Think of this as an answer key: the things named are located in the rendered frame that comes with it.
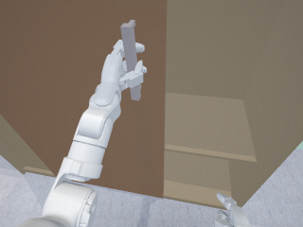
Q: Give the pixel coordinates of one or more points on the robot left hand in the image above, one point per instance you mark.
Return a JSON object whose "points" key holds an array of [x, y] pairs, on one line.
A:
{"points": [[115, 69]]}

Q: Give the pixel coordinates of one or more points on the robot right hand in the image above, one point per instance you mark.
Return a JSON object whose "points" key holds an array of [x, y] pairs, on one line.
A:
{"points": [[236, 216]]}

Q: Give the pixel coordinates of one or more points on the robot left upper arm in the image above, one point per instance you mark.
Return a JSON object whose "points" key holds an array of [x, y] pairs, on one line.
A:
{"points": [[70, 205]]}

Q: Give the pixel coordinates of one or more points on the wardrobe door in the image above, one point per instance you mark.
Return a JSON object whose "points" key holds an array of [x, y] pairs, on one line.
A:
{"points": [[18, 147], [52, 54]]}

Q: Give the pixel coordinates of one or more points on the left robot forearm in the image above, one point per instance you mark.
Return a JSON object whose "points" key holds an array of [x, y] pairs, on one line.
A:
{"points": [[91, 138]]}

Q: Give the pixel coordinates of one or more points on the handle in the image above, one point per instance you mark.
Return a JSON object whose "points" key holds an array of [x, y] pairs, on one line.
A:
{"points": [[128, 39]]}

